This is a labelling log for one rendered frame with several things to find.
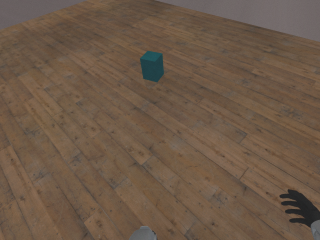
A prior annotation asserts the carton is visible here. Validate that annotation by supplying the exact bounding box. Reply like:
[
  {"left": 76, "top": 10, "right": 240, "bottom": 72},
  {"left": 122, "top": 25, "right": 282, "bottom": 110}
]
[{"left": 140, "top": 51, "right": 164, "bottom": 82}]

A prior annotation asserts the robot right forearm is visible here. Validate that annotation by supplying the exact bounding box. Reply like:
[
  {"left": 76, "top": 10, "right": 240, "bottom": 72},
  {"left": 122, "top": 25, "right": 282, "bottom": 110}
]
[{"left": 310, "top": 220, "right": 320, "bottom": 240}]

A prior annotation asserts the left robot thigh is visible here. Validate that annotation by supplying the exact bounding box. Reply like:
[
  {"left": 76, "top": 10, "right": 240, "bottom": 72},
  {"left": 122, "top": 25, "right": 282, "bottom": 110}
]
[{"left": 129, "top": 229, "right": 157, "bottom": 240}]

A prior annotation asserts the right robot hand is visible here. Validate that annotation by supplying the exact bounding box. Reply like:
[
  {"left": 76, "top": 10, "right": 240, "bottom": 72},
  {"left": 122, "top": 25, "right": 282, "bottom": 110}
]
[{"left": 279, "top": 189, "right": 320, "bottom": 228}]

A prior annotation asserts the robot left shin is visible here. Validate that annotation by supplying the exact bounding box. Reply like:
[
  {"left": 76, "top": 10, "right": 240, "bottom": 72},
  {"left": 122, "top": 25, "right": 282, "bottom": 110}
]
[{"left": 140, "top": 226, "right": 152, "bottom": 231}]

